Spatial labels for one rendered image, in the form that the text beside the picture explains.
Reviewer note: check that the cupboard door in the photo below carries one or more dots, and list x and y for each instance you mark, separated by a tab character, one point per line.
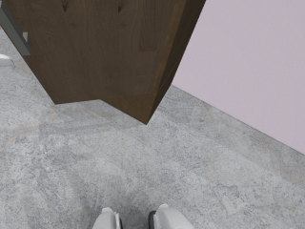
84	50

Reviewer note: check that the handle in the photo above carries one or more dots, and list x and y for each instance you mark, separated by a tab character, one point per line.
20	41

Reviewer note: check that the left robot hand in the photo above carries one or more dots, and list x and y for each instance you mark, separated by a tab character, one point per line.
5	60

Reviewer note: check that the right robot thigh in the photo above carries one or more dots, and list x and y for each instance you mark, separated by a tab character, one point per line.
170	218

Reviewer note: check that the robot right shin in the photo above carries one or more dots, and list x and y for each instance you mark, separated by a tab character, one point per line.
161	207

